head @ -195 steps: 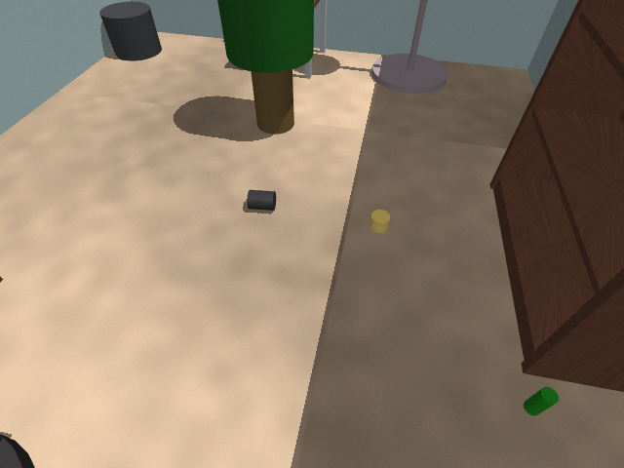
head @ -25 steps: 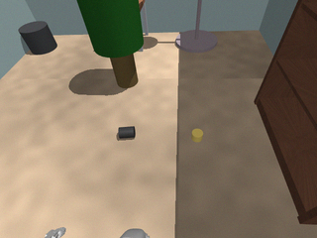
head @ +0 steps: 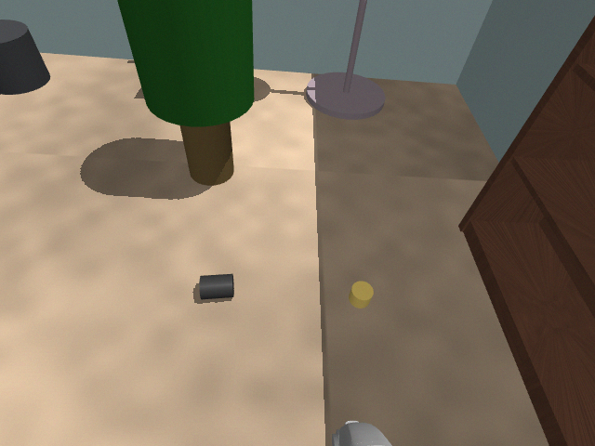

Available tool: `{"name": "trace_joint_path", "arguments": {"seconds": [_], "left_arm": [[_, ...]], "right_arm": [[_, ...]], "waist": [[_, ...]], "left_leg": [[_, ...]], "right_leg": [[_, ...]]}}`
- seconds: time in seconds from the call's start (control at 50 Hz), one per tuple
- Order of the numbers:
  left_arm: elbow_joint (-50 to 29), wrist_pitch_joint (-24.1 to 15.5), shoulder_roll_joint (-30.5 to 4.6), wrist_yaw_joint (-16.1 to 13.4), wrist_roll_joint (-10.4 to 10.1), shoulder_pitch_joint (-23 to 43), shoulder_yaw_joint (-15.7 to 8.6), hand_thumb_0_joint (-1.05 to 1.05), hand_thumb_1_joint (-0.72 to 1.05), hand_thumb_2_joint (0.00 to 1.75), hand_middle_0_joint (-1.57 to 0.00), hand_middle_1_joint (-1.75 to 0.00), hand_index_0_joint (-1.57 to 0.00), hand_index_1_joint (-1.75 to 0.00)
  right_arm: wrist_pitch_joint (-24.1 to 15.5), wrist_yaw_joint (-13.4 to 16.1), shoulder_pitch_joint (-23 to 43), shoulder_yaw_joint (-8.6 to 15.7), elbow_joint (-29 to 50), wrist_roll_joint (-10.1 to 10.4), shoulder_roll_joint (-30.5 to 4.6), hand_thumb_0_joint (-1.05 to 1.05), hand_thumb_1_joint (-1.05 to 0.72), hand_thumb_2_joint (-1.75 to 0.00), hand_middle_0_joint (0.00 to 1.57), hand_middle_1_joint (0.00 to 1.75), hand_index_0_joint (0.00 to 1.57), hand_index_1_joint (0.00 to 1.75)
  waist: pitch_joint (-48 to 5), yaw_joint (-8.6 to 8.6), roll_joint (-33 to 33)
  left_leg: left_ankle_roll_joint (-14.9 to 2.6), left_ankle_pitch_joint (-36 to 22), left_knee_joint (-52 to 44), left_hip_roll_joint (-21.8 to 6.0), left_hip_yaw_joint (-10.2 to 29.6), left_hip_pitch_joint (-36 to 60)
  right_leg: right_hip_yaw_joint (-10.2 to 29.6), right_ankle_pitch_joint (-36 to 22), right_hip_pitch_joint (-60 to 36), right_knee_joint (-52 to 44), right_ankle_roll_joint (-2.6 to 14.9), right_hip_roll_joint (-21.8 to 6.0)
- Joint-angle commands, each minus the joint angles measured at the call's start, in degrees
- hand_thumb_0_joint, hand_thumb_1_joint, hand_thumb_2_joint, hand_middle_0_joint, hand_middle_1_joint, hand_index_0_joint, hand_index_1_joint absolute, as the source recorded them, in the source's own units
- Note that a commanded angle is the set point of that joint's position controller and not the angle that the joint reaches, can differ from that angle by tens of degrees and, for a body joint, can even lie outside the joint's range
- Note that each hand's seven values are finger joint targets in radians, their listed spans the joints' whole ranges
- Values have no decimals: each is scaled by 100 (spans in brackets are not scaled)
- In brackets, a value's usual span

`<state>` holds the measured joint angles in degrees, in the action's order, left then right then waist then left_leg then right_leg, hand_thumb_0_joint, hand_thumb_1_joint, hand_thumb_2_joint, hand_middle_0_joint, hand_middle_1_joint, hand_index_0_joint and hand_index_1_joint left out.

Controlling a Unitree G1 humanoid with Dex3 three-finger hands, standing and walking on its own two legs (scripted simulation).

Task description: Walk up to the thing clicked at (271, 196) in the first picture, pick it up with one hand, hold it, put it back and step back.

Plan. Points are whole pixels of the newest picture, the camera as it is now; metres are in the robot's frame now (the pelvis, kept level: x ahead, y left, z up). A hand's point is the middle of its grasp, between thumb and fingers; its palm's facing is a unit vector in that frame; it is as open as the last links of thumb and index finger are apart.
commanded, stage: walk up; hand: left
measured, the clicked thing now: (217, 286) +0.76 +0.27 -0.73
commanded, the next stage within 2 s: none
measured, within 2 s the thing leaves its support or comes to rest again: neither
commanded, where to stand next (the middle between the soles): +0.34 +0.06 m, yaw -2 degrees
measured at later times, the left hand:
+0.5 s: hand (116, 375) +0.24 +0.28 -0.11, palm faces -0.05 -0.89 -0.44, open 7.4 cm
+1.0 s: hand (92, 332) +0.33 +0.37 -0.17, palm faces -0.10 -0.94 -0.33, open 7.4 cm
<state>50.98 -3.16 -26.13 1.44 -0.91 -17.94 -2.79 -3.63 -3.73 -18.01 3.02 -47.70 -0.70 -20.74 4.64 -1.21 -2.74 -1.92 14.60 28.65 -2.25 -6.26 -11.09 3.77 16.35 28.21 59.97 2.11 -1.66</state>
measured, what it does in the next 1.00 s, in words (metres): walks ahead: right foot, then left foot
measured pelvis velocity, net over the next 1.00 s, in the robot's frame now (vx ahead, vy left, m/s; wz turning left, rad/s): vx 0.27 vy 0.10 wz -0.06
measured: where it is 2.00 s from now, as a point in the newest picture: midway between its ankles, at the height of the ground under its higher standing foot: (257, 424)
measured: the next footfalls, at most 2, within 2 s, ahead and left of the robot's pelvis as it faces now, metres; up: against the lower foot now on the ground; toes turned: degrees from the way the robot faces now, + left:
right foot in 0.24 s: +0.24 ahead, -0.10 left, +0.00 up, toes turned -6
left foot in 0.70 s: +0.35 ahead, +0.20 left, +0.00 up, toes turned -2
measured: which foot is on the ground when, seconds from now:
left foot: down 0.00-0.28, up 0.30-0.68, down 0.70-1.00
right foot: up 0.00-0.22, down 0.24-0.74, up 0.76-1.00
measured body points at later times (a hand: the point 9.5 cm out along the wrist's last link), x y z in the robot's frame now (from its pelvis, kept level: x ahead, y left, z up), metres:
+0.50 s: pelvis +0.16 +0.01 +0.00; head +0.17 -0.03 +0.44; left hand +0.24 +0.33 -0.08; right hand +0.21 -0.31 -0.14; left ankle +0.20 +0.19 -0.67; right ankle +0.20 -0.10 -0.74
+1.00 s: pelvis +0.27 +0.10 +0.00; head +0.30 +0.13 +0.44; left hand +0.33 +0.42 -0.14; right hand +0.32 -0.21 -0.10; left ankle +0.32 +0.20 -0.74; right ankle +0.29 -0.06 -0.69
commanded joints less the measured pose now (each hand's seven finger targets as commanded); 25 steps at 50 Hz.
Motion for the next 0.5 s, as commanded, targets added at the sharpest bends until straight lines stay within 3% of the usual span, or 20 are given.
{"name": "trace_joint_path", "arguments": {"seconds": [0.0, 0.04, 0.08, 0.16, 0.2, 0.22, 0.24, 0.26, 0.28, 0.3, 0.32, 0.36, 0.38, 0.42, 0.44, 0.48], "left_arm": [[-340, -60, -864, -17, 48, -211, -289, 0, 90, 90, -20, -30, -20, -30], [-485, -71, -818, -14, 94, 185, -283, 0, 90, 90, -20, -30, -20, -30], [-568, -118, -728, 3, 114, 345, -272, 0, 90, 90, -20, -30, -20, -30], [-585, -180, -633, 15, 89, 264, -291, 0, 90, 90, -20, -30, -20, -30], [-413, -232, -728, -58, 114, -342, -378, 0, 90, 90, -20, -30, -20, -30], [-309, -276, -976, -116, 142, -760, -476, 0, 90, 90, -20, -30, -20, -30], [-273, -315, -1410, -195, 168, -1251, -640, 0, 90, 90, -20, -30, -20, -30], [-465, -326, -1648, -247, 151, -1127, -639, 0, 90, 90, -20, -30, -20, -30], [-513, -285, -1688, -257, 76, -819, -623, 0, 90, 90, -20, -30, -20, -30], [-581, -277, -1548, -265, 36, -610, -591, 0, 90, 90, -20, -30, -20, -30], [-603, -288, -1396, -262, 25, -476, -541, 0, 90, 90, -20, -30, -20, -30], [-655, -328, -1213, -268, 29, -145, -454, 0, 90, 90, -20, -30, -20, -30], [-638, -349, -1197, -253, 66, -108, -434, 0, 90, 90, -20, -30, -20, -30], [-702, -401, -1185, -215, 108, -153, -436, 0, 90, 90, -20, -30, -20, -30], [-759, -413, -1199, -194, 125, -101, -458, 0, 90, 90, -20, -30, -20, -30], [-795, -414, -1229, -166, 166, -56, -494, 0, 90, 90, -20, -30, -20, -30]], "right_arm": [[-146, 145, -174, 522, 495, 13, -1620, 0, -90, -90, 20, 30, 20, 30], [-123, 156, -350, 550, 506, 0, -1639, 0, -90, -90, 20, 30, 20, 30], [-88, 147, -304, 542, 585, -31, -1607, 0, -90, -90, 20, 30, 20, 30], [3, 129, -234, 515, 733, -52, -1552, 0, -90, -90, 20, 30, 20, 30], [56, 140, -173, 498, 830, -4, -1520, 0, -90, -90, 20, 30, 20, 30], [56, 133, -282, 397, 891, 24, -1259, 0, -90, -90, 20, 30, 20, 30], [47, 125, -472, 300, 961, 45, -995, 0, -90, -90, 20, 30, 20, 30], [120, 123, -687, 267, 916, 24, -1036, 0, -90, -90, 20, 30, 20, 30], [220, 169, -601, 412, 811, -17, -1615, 0, -90, -90, 20, 30, 20, 30], [247, 194, -422, 446, 736, -28, -1685, 0, -90, -90, 20, 30, 20, 30], [247, 177, -352, 435, 623, 37, -1601, 0, -90, -90, 20, 30, 20, 30], [275, 114, -563, 396, 456, 97, -1454, 0, -90, -90, 20, 30, 20, 30], [301, 85, -592, 386, 409, 68, -1404, 0, -90, -90, 20, 30, 20, 30], [321, 42, -631, 397, 358, 21, -1322, 0, -90, -90, 20, 30, 20, 30], [319, 13, -526, 401, 372, 11, -1315, 0, -90, -90, 20, 30, 20, 30], [292, -41, -312, 423, 391, -12, -1306, 0, -90, -90, 20, 30, 20, 30]], "waist": [[101, -41, 1264], [163, -170, 1050], [216, -157, 941], [84, -79, 934], [-427, 293, 449], [-778, 514, -84], [-1206, 695, -1054], [-1124, 548, -1122], [-965, 552, -535], [-613, 502, -252], [-312, 429, -81], [-68, 143, -243], [26, 88, -344], [-2, 111, -460], [45, 104, -509], [77, 150, -574]], "left_leg": [[-659, -865, -1528, -1231, 1048, 565], [-845, -1381, -1410, -1400, 1027, 683], [-932, -1808, -1212, -1401, 793, 512], [-754, -2056, -641, -1153, 569, 371], [-596, -2289, 443, -936, 382, 189], [-420, -2037, 1440, -634, 187, -308], [-220, -489, 2782, -81, 12, -1222], [-65, 1688, 3515, 357, 454, -2189], [-80, 1882, 4051, 105, 883, -2309], [-43, 1800, 4197, -54, 1086, -2411], [-39, 1353, 4131, -114, 1320, -2310], [29, 679, 3639, -180, 1325, -2036], [68, 514, 3516, -138, 1184, -1835], [173, 237, 3351, -92, 1121, -1795], [238, 190, 3050, -178, 1070, -1861], [321, 112, 2398, -293, 904, -1883]], "right_leg": [[-40, -351, 660, -669, -166, -106], [-140, -188, 649, -1138, -184, -161], [-415, -281, 296, -1685, -116, -236], [-807, -561, -559, -2456, -5, -2], [-949, -846, -1815, -3153, 91, 237], [-656, -753, -2765, -3287, 213, 137], [1157, -295, -3580, -3690, 562, -1017], [3162, 142, -3726, -4198, 1015, -2188], [3688, 767, -3269, -4277, 1578, -2468], [3301, 1055, -2736, -4442, 1590, -2304], [2565, 723, -2349, -4496, 1249, -1966], [1292, 47, -1837, -4521, 654, -1343], [956, -235, -1502, -4539, 630, -1177], [660, -564, -1433, -4539, 837, -1132], [534, -272, -1378, -4617, 971, -1153], [363, 362, -1377, -4686, 1014, -1141]]}}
